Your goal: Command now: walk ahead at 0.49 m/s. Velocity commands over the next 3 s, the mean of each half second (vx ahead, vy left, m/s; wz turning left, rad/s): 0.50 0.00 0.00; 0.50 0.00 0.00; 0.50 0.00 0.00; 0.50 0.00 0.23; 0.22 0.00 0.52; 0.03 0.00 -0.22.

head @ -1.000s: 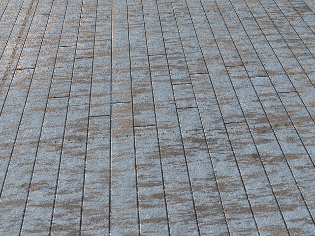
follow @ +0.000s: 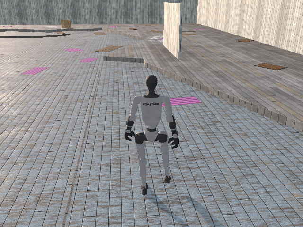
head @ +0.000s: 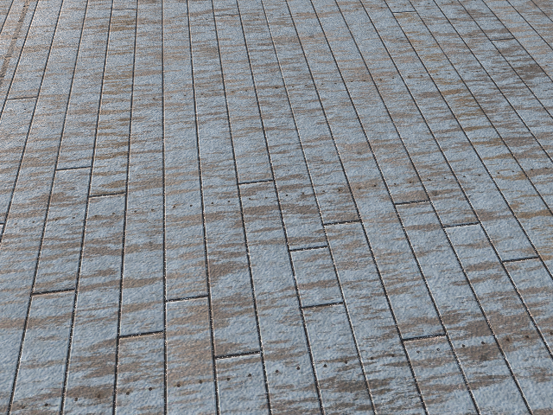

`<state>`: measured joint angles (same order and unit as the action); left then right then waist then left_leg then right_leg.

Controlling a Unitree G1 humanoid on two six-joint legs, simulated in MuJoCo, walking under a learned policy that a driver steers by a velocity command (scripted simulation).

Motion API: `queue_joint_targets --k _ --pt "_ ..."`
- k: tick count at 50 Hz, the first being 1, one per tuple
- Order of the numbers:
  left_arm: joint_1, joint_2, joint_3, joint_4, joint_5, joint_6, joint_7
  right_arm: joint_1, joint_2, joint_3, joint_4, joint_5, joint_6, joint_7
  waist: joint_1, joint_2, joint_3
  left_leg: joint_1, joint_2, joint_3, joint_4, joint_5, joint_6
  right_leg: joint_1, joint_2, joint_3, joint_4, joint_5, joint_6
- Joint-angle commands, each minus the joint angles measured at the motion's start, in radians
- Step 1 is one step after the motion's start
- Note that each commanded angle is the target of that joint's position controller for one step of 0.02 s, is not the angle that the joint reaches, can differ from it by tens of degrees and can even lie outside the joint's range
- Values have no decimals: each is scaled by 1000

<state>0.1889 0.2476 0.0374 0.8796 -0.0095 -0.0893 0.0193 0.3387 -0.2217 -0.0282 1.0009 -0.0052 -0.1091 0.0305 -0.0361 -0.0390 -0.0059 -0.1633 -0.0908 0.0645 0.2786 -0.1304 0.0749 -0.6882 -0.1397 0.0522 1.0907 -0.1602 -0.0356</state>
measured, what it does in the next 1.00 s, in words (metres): walks ahead: right foot, then left foot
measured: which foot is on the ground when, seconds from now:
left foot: down 0.00-0.30, up 0.32-0.82, down 0.84-1.00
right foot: up 0.00-0.26, down 0.28-0.86, up 0.88-1.00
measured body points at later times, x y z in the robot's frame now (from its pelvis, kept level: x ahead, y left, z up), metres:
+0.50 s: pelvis +0.28 -0.08 +0.00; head +0.29 -0.10 +0.45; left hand +0.32 +0.18 -0.13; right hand +0.38 -0.35 -0.13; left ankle +0.30 +0.08 -0.66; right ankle +0.29 -0.17 -0.74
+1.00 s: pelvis +0.55 -0.01 -0.01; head +0.58 +0.01 +0.44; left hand +0.61 +0.26 -0.15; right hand +0.64 -0.27 -0.13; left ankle +0.60 +0.07 -0.75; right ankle +0.50 -0.17 -0.65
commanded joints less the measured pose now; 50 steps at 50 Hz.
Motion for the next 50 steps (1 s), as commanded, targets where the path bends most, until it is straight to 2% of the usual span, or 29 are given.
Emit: queue_joint_targets --k 1,7,10,12,13,14,15,16,17,18,19,21,23,24,26,30,36,39,40,41,42,43,44,45,46,47,48,49,50 --pt "11 48 14 -42 8 -2 3 -39 -145 -25 -61 6 -14 -22 38 68 60 -92 282 -203 -194 53 175 -8 -27 2 -171 168 22" --pt "-188 35 5 -95 -10 -13 -24 69 -172 -31 -28 25 6 -32 -38 88 80 54 293 -162 -155 39 137 38 35 -45 -480 241 31" --pt "-222 54 7 -121 -13 -23 -43 84 -180 -38 -16 27 21 -35 -35 95 87 147 340 -183 -94 41 122 49 46 -40 -551 146 0" --pt "-167 79 18 -115 -12 -32 -50 67 -188 -42 -18 28 32 -36 5 108 60 183 342 -179 -14 165 103 143 80 -71 -595 69 -29" --pt "-63 105 35 -88 -11 -35 -47 46 -190 -41 -22 25 37 -36 65 121 4 160 315 -157 104 323 81 295 109 -91 -614 60 -51" --pt "125 168 65 -33 -9 -38 -40 34 -154 -27 -34 14 39 -35 141 84 -115 71 249 -99 336 395 48 546 88 -63 -602 77 -91" --pt "293 286 93 -5 13 -35 -35 105 -62 4 -65 2 25 -30 155 -117 -290 -285 124 -16 748 117 -21 958 -170 305 -615 38 -225" --pt "335 257 86 13 6 -30 -41 134 -29 17 -55 18 -3 -24 146 -267 -375 -534 23 -109 974 -409 -39 1100 -279 674 -779 -90 -314" --pt "265 177 60 -1 2 -33 -42 60 -148 -12 -68 42 -23 -20 142 -171 -263 -632 94 -186 1073 -379 -12 1009 -248 588 -794 -130 -261" --pt "170 133 45 -26 3 -31 -41 -19 -169 -18 -93 52 -30 -19 118 -105 -167 -639 150 -161 1062 -286 4 874 -212 434 -803 -69 -220" --pt "88 91 29 -38 6 -27 -47 -72 -158 -22 -98 36 -23 -27 88 -3 -83 -593 191 -136 995 -200 6 723 -151 310 -846 19 -182" --pt "45 73 24 -36 14 -32 -54 -35 -122 -25 -94 22 3 -31 31 -47 -41 -488 238 -140 899 -120 -10 580 -111 210 -909 102 -184" --pt "75 65 23 -10 17 -36 -53 -24 -96 -29 -85 23 26 -35 13 -14 -21 -475 236 -122 868 -73 -16 545 -69 130 -940 167 -177" --pt "90 103 32 -2 15 -38 -49 -40 -89 -27 -96 19 30 -35 9 -33 -3 -504 238 -121 827 -46 -27 539 -84 109 -947 251 -193" --pt "129 110 35 18 13 -33 -37 -122 -96 -31 -125 10 30 -36 26 -8 27 -568 242 -120 711 34 -49 562 -84 76 -962 298 -197" --pt "178 122 35 38 5 -21 -20 -272 -67 -24 -167 13 22 -25 66 -14 51 -541 212 -85 453 211 -55 576 -51 8 -982 249 -163" --pt "262 137 44 94 -7 -2 -11 -424 -71 -18 -224 26 11 1 103 -30 105 -555 182 -77 277 189 -24 735 -111 9 -940 214 -151" --pt "237 154 53 98 -9 11 -5 -391 -100 -28 -228 26 1 14 63 -43 72 -456 151 -53 240 82 13 791 -133 5 -855 374 -127" --pt "214 161 55 93 -9 15 -4 -324 -126 -41 -210 25 -1 13 22 -55 27 -346 117 -24 234 57 28 790 -119 -10 -781 542 -116" --pt "194 150 50 89 -5 22 -4 -180 -161 -64 -165 23 -1 8 -50 -49 -54 -150 81 4 222 65 52 748 -74 -45 -614 665 -92" --pt "189 123 36 69 6 23 -5 13 -225 -88 -115 17 1 -1 -121 10 -188 156 176 -104 253 81 101 572 -15 -86 -348 527 -57" --pt "314 -1 -1 58 9 3 -18 136 -326 -112 -90 0 7 -5 -82 259 -341 556 438 -575 182 -75 270 148 161 -100 71 21 19" --pt "302 29 2 76 -7 -26 -24 133 -251 -87 -89 8 7 -3 -88 283 -402 587 486 -823 29 -160 292 11 195 62 230 -404 8" --pt "203 119 27 47 -35 -41 -28 38 -195 -70 -102 17 4 -3 -73 223 -240 459 451 -672 18 -180 227 -84 129 70 287 -357 -15" --pt "130 130 29 26 -38 -46 -22 -57 -158 -58 -127 18 3 -4 -43 142 -144 295 416 -528 -2 -115 187 -70 69 38 246 -253 -26" --pt "88 124 36 21 -20 -39 -12 -125 -120 -45 -135 9 3 1 -10 71 -66 139 368 -421 -41 -38 157 -21 30 17 179 -175 -28" --pt "102 111 43 24 -8 -27 -6 -140 -96 -37 -131 -4 -4 8 23 108 -36 34 331 -336 -54 107 134 58 1 25 126 -131 -31" --pt "149 73 39 30 -8 -11 -6 -146 -98 -38 -123 -5 -4 10 54 141 -48 0 322 -310 -88 76 146 100 -10 24 96 -103 -23" --pt "158 61 39 37 -8 0 -4 -133 -99 -40 -113 -3 -7 9 57 129 -37 -36 308 -284 -116 79 155 118 -16 17 75 -90 -19"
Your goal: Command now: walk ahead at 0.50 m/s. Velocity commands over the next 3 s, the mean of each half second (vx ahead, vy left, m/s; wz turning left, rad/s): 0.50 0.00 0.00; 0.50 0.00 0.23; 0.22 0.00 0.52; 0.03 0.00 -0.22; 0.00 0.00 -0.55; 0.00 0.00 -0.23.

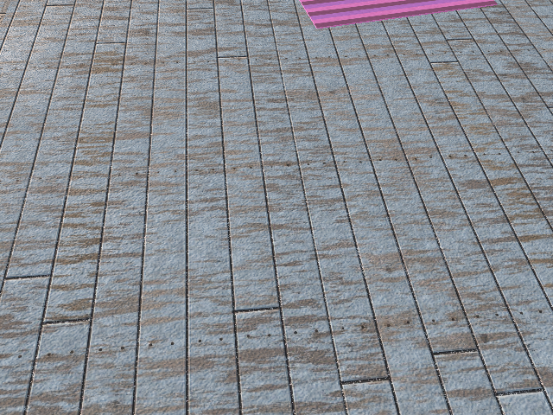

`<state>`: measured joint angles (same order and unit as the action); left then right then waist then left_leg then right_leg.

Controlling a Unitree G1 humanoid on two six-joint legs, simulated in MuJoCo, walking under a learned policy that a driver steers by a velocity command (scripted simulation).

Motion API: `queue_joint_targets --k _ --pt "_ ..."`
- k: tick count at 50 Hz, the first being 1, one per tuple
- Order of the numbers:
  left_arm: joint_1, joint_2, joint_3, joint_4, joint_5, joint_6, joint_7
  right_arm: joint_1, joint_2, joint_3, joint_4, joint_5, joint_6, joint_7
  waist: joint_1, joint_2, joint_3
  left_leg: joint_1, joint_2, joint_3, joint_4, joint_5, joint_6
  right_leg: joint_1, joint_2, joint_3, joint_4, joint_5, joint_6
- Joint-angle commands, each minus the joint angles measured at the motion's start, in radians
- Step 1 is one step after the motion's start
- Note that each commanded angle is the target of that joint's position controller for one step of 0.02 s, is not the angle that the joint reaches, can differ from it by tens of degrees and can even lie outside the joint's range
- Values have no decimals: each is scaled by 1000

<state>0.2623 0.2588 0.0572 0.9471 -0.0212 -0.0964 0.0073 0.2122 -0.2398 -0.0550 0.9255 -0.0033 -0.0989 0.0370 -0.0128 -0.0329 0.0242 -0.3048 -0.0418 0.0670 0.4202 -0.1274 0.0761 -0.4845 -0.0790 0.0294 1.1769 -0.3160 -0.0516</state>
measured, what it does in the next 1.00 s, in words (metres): walks ahead: right foot, then left foot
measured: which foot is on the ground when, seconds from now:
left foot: down 0.00-0.42, up 0.44-0.96, down 0.98-1.00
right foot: up 0.00-0.40, down 0.42-1.00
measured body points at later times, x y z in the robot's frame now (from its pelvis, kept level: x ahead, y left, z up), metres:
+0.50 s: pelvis +0.28 -0.06 -0.01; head +0.31 -0.07 +0.44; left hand +0.44 +0.19 -0.12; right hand +0.27 -0.32 -0.16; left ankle +0.11 +0.08 -0.65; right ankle +0.37 -0.15 -0.74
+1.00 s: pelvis +0.56 -0.01 -0.02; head +0.59 +0.01 +0.42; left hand +0.51 +0.27 -0.17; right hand +0.78 -0.22 -0.13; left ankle +0.66 +0.10 -0.74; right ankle +0.38 -0.15 -0.73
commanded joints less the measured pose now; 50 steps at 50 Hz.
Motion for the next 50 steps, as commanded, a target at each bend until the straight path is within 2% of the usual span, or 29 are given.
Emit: queue_joint_targets --k 1,3,6,8,9,15,17,18,19,20,21,22,23,24,25,26,27,28,30,31,33,36,37,43,45,47,48,49,50 --pt "77 46 22 -35 3 16 10 7 -98 -16 -29 -7 -19 -4 39 106 -52 87 255 -262 -280 76 162 -100 -78 35 -34 95 4" --pt "1 54 24 -64 12 21 13 38 -132 -23 -15 -2 -20 -18 30 82 -10 103 268 -237 -301 142 177 -181 -89 34 -137 166 30" --pt "-97 50 29 -92 17 19 10 96 -131 -20 5 0 -9 -36 4 73 -3 174 247 -193 -308 152 145 -254 -78 26 -292 327 42" --pt "-162 27 19 -112 13 12 1 118 -144 -21 13 6 -5 -40 -15 106 19 173 234 -151 -309 183 129 -226 -63 5 -423 403 43" --pt "-203 30 17 -121 12 9 -3 139 -137 -19 22 9 -4 -41 -32 94 27 187 224 -139 -313 166 121 -217 -52 -7 -471 432 41" --pt "-358 28 4 -182 0 -4 -37 233 -150 -26 74 17 19 -47 -75 88 72 372 290 -144 -248 184 119 -254 -14 -25 -631 359 17" --pt "-352 41 5 -193 -2 -11 -48 224 -164 -33 79 20 27 -51 -53 108 63 407 315 -151 -201 264 105 -207 0 -31 -660 291 -8" --pt "-314 61 13 -186 -2 -13 -49 203 -169 -36 75 21 30 -52 -25 116 40 413 313 -144 -161 375 95 -137 20 -46 -670 257 -23" --pt "-243 87 26 -168 1 -15 -48 181 -174 -37 70 21 34 -53 18 127 -9 411 296 -122 -79 556 82 -18 59 -80 -682 239 -42" --pt "-88 125 49 -119 4 -15 -43 161 -163 -32 64 20 38 -51 94 117 -99 360 246 -86 94 661 57 201 89 -101 -700 263 -71" --pt "109 195 71 -73 16 -13 -33 154 -135 -18 42 9 37 -50 164 45 -243 157 191 -46 378 471 22 527 -48 54 -664 288 -133" --pt "208 275 90 -46 20 -8 -33 278 -5 21 37 6 16 -38 118 -203 -389 -268 2 -34 775 -108 -52 907 -295 529 -748 102 -297" --pt "202 185 61 -49 16 -7 -34 243 -66 8 53 22 -12 -31 136 -176 -415 -388 4 -189 906 -432 -33 911 -314 693 -859 33 -286" --pt "106 141 45 -63 10 -8 -31 143 -141 -13 18 49 -27 -27 119 -135 -260 -466 65 -182 945 -372 -13 778 -282 539 -874 35 -229" --pt "12 113 34 -86 12 -7 -30 82 -145 -14 2 51 -30 -32 87 -56 -166 -441 122 -150 903 -274 -8 613 -245 406 -904 112 -200" --pt "-44 83 23 -92 21 -7 -35 52 -133 -20 -1 35 -24 -40 57 0 -94 -403 154 -134 843 -210 -11 470 -208 317 -947 172 -186" --pt "-57 64 16 -89 33 -14 -41 70 -116 -25 2 23 -11 -43 24 -32 -69 -323 184 -144 791 -171 -8 372 -176 244 -963 288 -166" --pt "-67 64 17 -81 32 -15 -43 109 -83 -23 9 24 4 -44 -4 -57 -74 -284 193 -142 757 -152 -17 336 -163 214 -996 265 -177" --pt "-46 76 20 -65 30 -19 -37 102 -70 -26 12 23 25 -51 -15 -33 -45 -287 197 -128 706 -106 -29 284 -137 150 -1040 273 -182" --pt "-31 104 25 -57 29 -21 -30 72 -65 -24 -1 21 29 -52 -14 -46 -23 -318 204 -126 657 -75 -44 274 -151 142 -1055 307 -198" --pt "2 115 30 -41 31 -18 -16 1 -74 -27 -23 15 31 -49 4 -23 0 -392 208 -131 544 34 -62 317 -151 93 -1070 325 -186" --pt "34 106 26 -27 29 -15 -3 -77 -64 -27 -42 19 28 -37 30 -20 10 -399 181 -117 392 186 -53 355 -119 -7 -1076 359 -137" --pt "40 124 29 -22 30 -15 -1 -105 -50 -21 -54 22 27 -33 37 -35 15 -385 172 -110 341 221 -50 359 -127 -23 -1083 341 -133" --pt "104 126 35 19 18 3 9 -249 -47 -10 -128 26 29 -1 83 -5 72 -444 138 -86 199 181 -16 555 -189 -115 -1042 388 -108" --pt "92 143 43 19 12 15 12 -258 -55 -11 -153 26 29 12 71 -22 70 -419 124 -55 183 91 6 598 -211 -134 -984 495 -92" --pt "58 174 52 3 9 27 20 -201 -89 -28 -161 24 30 21 26 -55 11 -282 60 17 186 -15 39 611 -207 -173 -842 842 -67" --pt "38 183 53 -5 8 37 25 -90 -119 -48 -141 24 32 21 -39 -58 -54 -126 15 48 165 -20 62 584 -188 -201 -684 981 -46" --pt "36 172 46 -19 10 42 29 76 -181 -82 -97 26 34 13 -113 -24 -145 123 -17 26 127 18 99 474 -138 -226 -455 951 -11" --pt "56 135 29 -50 38 31 28 221 -284 -111 -76 28 41 -9 -140 154 -256 426 191 -304 111 39 179 193 -71 -236 -107 525 36"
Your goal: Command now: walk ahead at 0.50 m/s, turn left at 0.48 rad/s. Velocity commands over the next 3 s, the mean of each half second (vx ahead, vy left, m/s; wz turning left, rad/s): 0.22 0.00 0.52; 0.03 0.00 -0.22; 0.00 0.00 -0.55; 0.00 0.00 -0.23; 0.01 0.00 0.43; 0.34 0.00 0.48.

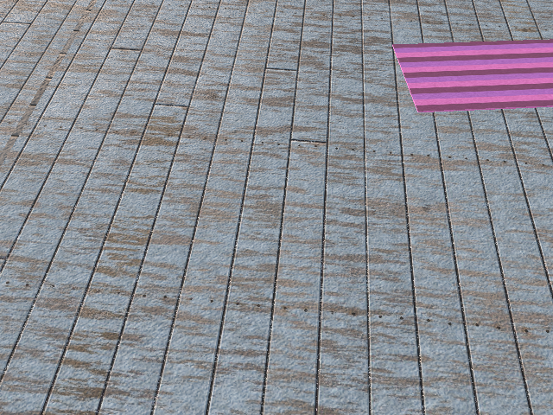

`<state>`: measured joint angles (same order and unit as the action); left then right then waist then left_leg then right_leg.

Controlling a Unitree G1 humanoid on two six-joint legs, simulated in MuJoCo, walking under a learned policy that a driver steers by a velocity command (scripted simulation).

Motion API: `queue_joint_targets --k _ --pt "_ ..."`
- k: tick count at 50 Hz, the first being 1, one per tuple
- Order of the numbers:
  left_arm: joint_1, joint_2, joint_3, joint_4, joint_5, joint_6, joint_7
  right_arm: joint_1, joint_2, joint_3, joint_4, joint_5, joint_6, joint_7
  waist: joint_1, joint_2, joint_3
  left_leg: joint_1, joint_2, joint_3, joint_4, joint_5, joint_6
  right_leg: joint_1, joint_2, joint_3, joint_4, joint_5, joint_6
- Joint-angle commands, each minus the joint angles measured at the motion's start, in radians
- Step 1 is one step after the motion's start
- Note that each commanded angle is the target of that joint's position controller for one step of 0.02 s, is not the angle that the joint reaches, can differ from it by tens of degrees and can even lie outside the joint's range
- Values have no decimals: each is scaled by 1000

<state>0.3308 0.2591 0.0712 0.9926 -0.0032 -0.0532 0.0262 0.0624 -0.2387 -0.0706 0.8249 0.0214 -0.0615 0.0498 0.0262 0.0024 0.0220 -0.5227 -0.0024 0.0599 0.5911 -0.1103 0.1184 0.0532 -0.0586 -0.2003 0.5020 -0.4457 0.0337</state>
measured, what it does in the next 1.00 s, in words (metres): walks ahead: right foot, then left foot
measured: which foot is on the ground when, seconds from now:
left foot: down 0.00-0.48, up 0.50-0.84, down 0.86-1.00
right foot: down 0.00-0.00, up 0.02-0.46, down 0.48-0.86, up 0.88-1.00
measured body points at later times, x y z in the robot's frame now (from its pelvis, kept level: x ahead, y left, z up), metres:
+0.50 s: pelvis +0.21 +0.00 +0.01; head +0.24 +0.00 +0.46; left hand +0.31 +0.30 -0.08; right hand +0.40 -0.25 -0.10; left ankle +0.12 +0.08 -0.71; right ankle +0.33 -0.08 -0.72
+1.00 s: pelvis +0.23 +0.02 +0.03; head +0.26 +0.05 +0.48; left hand +0.32 +0.33 -0.09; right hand +0.37 -0.25 -0.07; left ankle +0.20 +0.13 -0.72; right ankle +0.27 -0.11 -0.64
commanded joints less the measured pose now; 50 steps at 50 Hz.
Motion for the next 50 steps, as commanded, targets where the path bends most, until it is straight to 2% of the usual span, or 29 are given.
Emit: queue_joint_targets --k 1,2,3,4,5,6,8,12,16,19,21,23,24,25,26,27,28,29,31,33,39,42,43,44,45,46,47,48,50 --pt "49 10 -27 -136 17 -52 -12 349 -323 -92 5 6 -5 -16 -88 305 -372 919 357 -880 -260 -164 335 -733 133 157 875 -115 -4" --pt "-57 126 0 -146 -18 -90 -23 339 -240 -66 -6 -7 -8 -13 -136 141 -350 904 334 -830 -301 -57 267 -826 72 305 931 -99 -34" --pt "-117 142 6 -166 -36 -104 -26 277 -206 -55 -20 -15 -13 -15 -119 85 -231 775 297 -618 -265 167 214 -848 30 282 904 -28 -48" --pt "-126 130 8 -155 -19 -100 -16 198 -185 -47 -42 -12 -14 -14 -69 -20 -153 600 244 -460 -249 380 177 -780 -16 272 820 32 -36" --pt "-130 135 20 -155 8 -85 -2 151 -157 -39 -56 -11 -11 -17 -36 -31 -104 469 203 -361 -251 518 149 -721 -42 256 756 63 -25" --pt "-109 125 23 -164 9 -66 3 135 -157 -38 -65 -20 -6 -22 -5 24 -104 376 186 -325 -259 587 159 -648 -52 258 726 70 -9" --pt "-88 100 23 -169 12 -38 10 136 -164 -42 -72 -21 -3 -33 13 47 -109 306 139 -260 -261 678 149 -611 -35 241 651 115 16" --pt "-183 80 17 -217 15 -16 21 178 -192 -49 -77 -6 19 -61 -8 76 -140 313 118 -260 -236 656 116 -643 13 243 427 248 42" --pt "-296 88 10 -259 7 -14 6 182 -193 -50 -90 -1 49 -86 -49 115 -145 337 119 -327 -214 460 72 -611 51 271 210 386 41" --pt "-327 107 12 -275 7 -20 -9 180 -190 -49 -98 -5 64 -95 -57 120 -121 353 128 -406 -170 373 67 -578 77 291 112 359 37" --pt "-291 132 22 -272 8 -31 -14 153 -183 -46 -115 -5 68 -98 -34 135 -114 363 122 -475 -127 306 55 -518 87 304 34 318 20" --pt "-203 149 28 -251 17 -46 -15 116 -157 -33 -132 -5 66 -98 19 120 -128 346 63 -458 -25 218 3 -357 48 289 -126 520 -24" --pt "-164 198 33 -253 41 -48 -9 157 -98 -14 -142 -25 59 -97 2 -3 -211 272 -17 -367 157 46 -42 -173 -118 426 -106 818 -89" --pt "-158 220 33 -246 73 -34 -6 299 -64 -7 -137 -19 55 -101 -76 -263 -254 58 -168 -277 361 -536 -107 5 -313 719 -106 1100 -298" --pt "-160 121 8 -246 46 -30 -12 367 -140 -15 -102 -27 60 -97 -87 -244 -291 46 -98 -302 477 -608 -148 -33 -364 848 -124 929 -364" --pt "-208 63 -13 -264 25 -28 -21 314 -186 -27 -83 -24 74 -97 -66 -155 -225 47 -61 -288 523 -554 -172 -93 -290 735 -115 803 -328" --pt "-224 54 -20 -257 22 -19 -33 266 -174 -28 -72 -29 90 -100 -59 -104 -191 47 -33 -240 505 -507 -191 -144 -217 646 -122 669 -277" --pt "-245 74 -17 -257 12 -7 -39 229 -167 -28 -78 -36 102 -102 -54 -103 -140 44 -15 -212 456 -464 -202 -200 -181 621 -146 549 -251" --pt "-265 150 5 -262 9 18 -34 172 -135 -21 -91 -27 106 -99 -51 -143 -82 122 -23 -147 293 -412 -207 -299 -103 553 -183 468 -215" --pt "-227 189 23 -261 6 32 -25 158 -113 -16 -86 -18 95 -104 -30 -171 -103 157 -51 -122 190 -389 -204 -262 -86 560 -187 444 -220" --pt "-216 189 37 -274 -11 52 -3 145 -123 -23 -71 -7 70 -102 -23 -181 -127 223 -57 -143 12 -266 -163 -245 -97 657 -218 285 -225" --pt "-223 177 38 -286 -28 73 13 208 -134 -31 -45 -11 54 -86 -64 -155 -120 395 -37 -120 -207 -111 -109 -359 -39 624 -176 198 -164" --pt "-217 148 30 -295 -24 75 15 242 -184 -43 -45 -28 53 -89 -66 -74 -127 491 94 -217 -253 -116 -58 -478 9 568 -75 109 -117" --pt "-246 115 23 -337 -25 67 10 226 -271 -62 -44 -51 58 -90 -39 202 -61 450 271 -428 -323 -70 63 -654 158 360 119 -23 -65" --pt "-223 162 38 -331 -13 54 6 150 -244 -56 -81 -80 51 -89 -38 256 -53 385 407 -539 -350 70 153 -674 141 322 367 -143 -27" --pt "-175 205 57 -300 -13 55 1 88 -189 -38 -109 -77 43 -96 -8 165 -57 366 379 -468 -330 157 143 -657 120 352 519 -107 -16" --pt "-123 200 63 -268 -16 67 2 37 -166 -30 -123 -57 38 -100 21 114 -51 367 316 -365 -301 198 94 -654 121 343 586 -56 -1" --pt "-97 183 61 -254 -10 81 6 23 -155 -26 -127 -35 34 -101 20 105 -43 393 284 -306 -280 232 68 -681 114 338 646 -6 17" --pt "-117 146 48 -272 -13 93 2 54 -156 -20 -116 -27 39 -103 -2 108 -22 403 253 -216 -268 323 69 -705 99 303 687 45 47"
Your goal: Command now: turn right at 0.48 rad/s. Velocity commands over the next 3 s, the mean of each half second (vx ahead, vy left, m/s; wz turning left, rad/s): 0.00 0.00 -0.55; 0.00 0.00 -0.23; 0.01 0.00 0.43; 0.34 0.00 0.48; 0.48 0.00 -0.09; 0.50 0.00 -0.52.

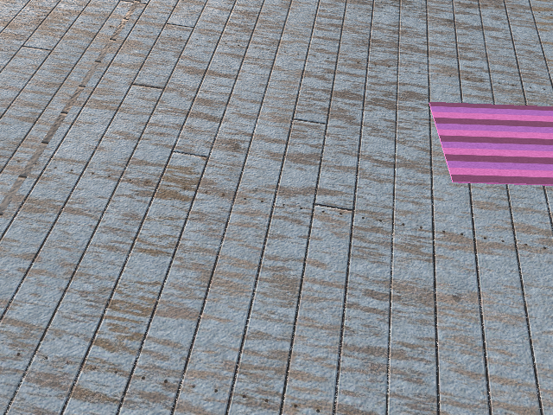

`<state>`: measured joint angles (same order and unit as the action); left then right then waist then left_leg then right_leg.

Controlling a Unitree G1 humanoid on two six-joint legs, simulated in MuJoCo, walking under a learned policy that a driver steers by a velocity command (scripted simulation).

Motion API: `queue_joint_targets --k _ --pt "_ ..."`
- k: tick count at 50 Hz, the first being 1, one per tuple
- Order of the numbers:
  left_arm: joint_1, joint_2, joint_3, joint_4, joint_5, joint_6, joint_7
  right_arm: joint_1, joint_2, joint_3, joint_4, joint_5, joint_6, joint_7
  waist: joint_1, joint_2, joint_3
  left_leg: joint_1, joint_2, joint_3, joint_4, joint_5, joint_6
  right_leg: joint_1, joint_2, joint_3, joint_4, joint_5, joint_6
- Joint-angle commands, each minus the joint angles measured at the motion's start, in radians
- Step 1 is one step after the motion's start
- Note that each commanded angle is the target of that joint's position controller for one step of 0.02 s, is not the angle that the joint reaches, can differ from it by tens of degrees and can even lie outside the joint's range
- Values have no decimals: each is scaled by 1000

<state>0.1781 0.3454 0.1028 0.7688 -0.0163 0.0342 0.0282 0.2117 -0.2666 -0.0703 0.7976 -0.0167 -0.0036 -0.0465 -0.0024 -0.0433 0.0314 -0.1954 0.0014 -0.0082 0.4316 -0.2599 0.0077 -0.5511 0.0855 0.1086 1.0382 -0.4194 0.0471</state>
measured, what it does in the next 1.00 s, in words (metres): steps on the spot, turning right: right foot, then left foot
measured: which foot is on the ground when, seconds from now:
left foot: down 0.00-0.28, up 0.30-0.72, down 0.74-1.00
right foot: up 0.00-0.26, down 0.28-1.00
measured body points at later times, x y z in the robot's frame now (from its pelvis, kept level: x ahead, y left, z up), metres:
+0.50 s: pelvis +0.01 -0.06 +0.00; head +0.04 -0.09 +0.45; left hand +0.24 +0.17 -0.08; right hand +0.06 -0.38 -0.11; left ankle +0.05 +0.10 -0.67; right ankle +0.00 -0.15 -0.74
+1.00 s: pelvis +0.03 -0.04 -0.01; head +0.05 -0.04 +0.44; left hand +0.27 +0.16 -0.11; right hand +0.07 -0.33 -0.11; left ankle +0.09 +0.07 -0.74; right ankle -0.04 -0.16 -0.74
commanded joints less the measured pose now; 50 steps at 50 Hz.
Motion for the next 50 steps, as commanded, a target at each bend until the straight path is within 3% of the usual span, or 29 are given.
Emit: queue_joint_targets --k 1,3,6,9,11,13,14,15,16,17,18,19,20,22,27,33,36,37,38,39,40,41,42,44,45,46,48,49,50 --pt "1 49 9 -70 -6 6 -4 -69 -134 -23 -81 10 -14 -8 8 169 -25 104 241 -122 -109 476 185 -119 -57 -30 109 44 45" --pt "-67 34 -3 -113 -9 3 -14 -15 -153 -29 -68 7 -3 -14 -36 188 -32 183 256 -107 -103 488 198 -138 -84 -56 -4 67 63" --pt "-101 20 -17 -159 -6 3 -37 -8 -203 -45 -69 11 8 -10 -55 206 -54 187 285 -73 -93 501 203 -39 -115 -105 -159 47 55" --pt "-88 45 -10 -177 -8 8 -50 -22 -230 -55 -74 22 9 5 -49 223 -62 141 299 -35 -70 522 193 84 -102 -166 -282 50 23" --pt "-67 53 -2 -183 -8 16 -56 -34 -234 -58 -72 39 3 15 -31 227 -61 135 309 -23 -24 512 170 146 -91 -184 -398 92 -13" --pt "21 71 15 -160 -2 19 -51 -26 -206 -52 -57 54 -7 21 20 176 -91 60 263 48 119 438 91 341 -54 -187 -618 298 -74" --pt "88 153 43 -156 -4 17 -36 19 -169 -42 -53 26 -15 26 32 16 -157 -112 195 128 330 243 2 568 -158 -19 -642 616 -131" --pt "97 263 58 -183 8 13 -21 3 -83 -9 -110 -36 -20 32 2 -280 -193 -427 50 132 637 -438 -89 727 -438 350 -584 1070 -317" --pt "128 206 41 -187 33 -12 -38 -83 -141 -25 -129 -9 -23 28 89 -162 -277 -467 16 -32 790 -470 -90 656 -496 421 -643 954 -448" --pt "77 181 31 -186 33 -31 -44 -113 -173 -35 -132 23 -16 24 67 -92 -195 -482 38 -55 829 -392 -76 590 -434 327 -668 827 -404" --pt "18 154 26 -185 16 -38 -38 -104 -174 -39 -122 25 -10 15 35 -55 -141 -488 56 -63 791 -299 -67 532 -368 258 -676 698 -339" --pt "-24 126 15 -193 2 -35 -32 -96 -179 -42 -111 16 -1 5 18 -37 -112 -472 65 -69 744 -238 -69 480 -331 224 -685 622 -299" --pt "-51 127 12 -200 1 -31 -26 -79 -181 -45 -111 8 3 2 -2 -50 -103 -419 54 -65 722 -185 -74 415 -304 203 -696 601 -286" --pt "-53 128 10 -207 12 -28 -18 -48 -160 -42 -110 7 0 5 -17 -69 -123 -376 27 -58 674 -123 -82 394 -278 194 -705 586 -288" --pt "-29 147 17 -204 5 -22 -3 -85 -132 -29 -132 10 -6 9 8 -86 -121 -337 -1 -79 441 -82 -96 388 -258 252 -699 429 -284" --pt "-31 129 1 -197 15 -10 -14 -85 -135 -25 -147 22 -18 31 30 -112 -114 -196 -7 -56 269 -100 -74 342 -260 315 -656 413 -274" --pt "-54 97 -18 -191 4 -6 -13 -31 -113 -20 -140 16 -33 44 -19 -94 -113 -32 -5 -36 -22 91 -35 319 -215 312 -600 426 -218" --pt "-19 68 -28 -183 12 -11 -12 -23 -143 -24 -147 0 -37 43 -9 -45 -124 60 73 -101 -64 212 -7 272 -177 286 -566 325 -164" --pt "38 33 -39 -181 33 -19 -14 -29 -216 -34 -164 -17 -35 37 45 144 -143 120 237 -260 -74 411 67 206 -69 164 -426 113 -102" --pt "23 47 -32 -193 26 -23 -12 -61 -184 -21 -148 -31 -33 39 65 282 -104 16 322 -377 -103 407 203 183 -18 57 -393 -57 -56" --pt "17 96 -19 -179 30 -23 -7 -100 -129 -4 -169 -21 -38 42 43 247 -89 -7 319 -371 -121 358 235 205 -49 42 -322 -97 -23" --pt "-11 101 -12 -178 24 -21 -5 -97 -129 -3 -164 -13 -39 40 27 236 -82 14 290 -346 -113 333 217 184 -50 27 -293 -81 -11" --pt "-19 84 -13 -169 23 -13 -2 -92 -146 -5 -162 -5 -40 39 17 221 -80 31 268 -317 -104 332 202 171 -60 21 -272 -91 5" --pt "0 15 -31 -150 29 -7 -7 -116 -122 10 -153 6 -41 41 36 191 -81 8 222 -266 -76 369 160 244 -104 14 -376 -40 24" --pt "16 -13 -39 -134 29 -11 -11 -124 -120 12 -149 14 -34 45 47 190 -74 -8 171 -219 -53 374 132 307 -89 -22 -508 70 23" --pt "16 -9 -37 -122 31 -15 -14 -100 -127 10 -145 21 -28 48 40 195 -76 -18 139 -199 -37 372 109 371 -74 -41 -600 217 20" --pt "0 68 -18 -139 34 -15 -9 -57 -158 2 -151 18 -30 54 14 153 -89 -53 116 -215 -21 280 72 439 -115 -18 -583 372 -7" --pt "10 112 -4 -134 26 -11 -3 -37 -177 -4 -163 17 -34 63 -12 97 -87 -89 86 -201 -17 224 60 439 -126 -26 -526 360 -38" --pt "29 96 0 -126 24 -10 -3 -72 -173 -2 -173 22 -35 64 14 78 -90 -87 64 -173 12 174 49 404 -113 -38 -519 271 -58"
Next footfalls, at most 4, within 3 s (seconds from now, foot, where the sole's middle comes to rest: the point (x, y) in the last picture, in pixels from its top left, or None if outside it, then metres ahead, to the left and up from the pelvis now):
0.28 right None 0.04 -0.15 -0.78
0.74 left None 0.10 0.07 -0.78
1.86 right None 0.19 -0.15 -0.78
2.30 left None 0.45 0.16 -0.78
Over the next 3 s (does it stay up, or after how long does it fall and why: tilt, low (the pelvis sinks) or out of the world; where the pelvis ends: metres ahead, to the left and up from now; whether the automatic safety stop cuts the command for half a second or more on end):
stays up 0.68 -0.01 -0.01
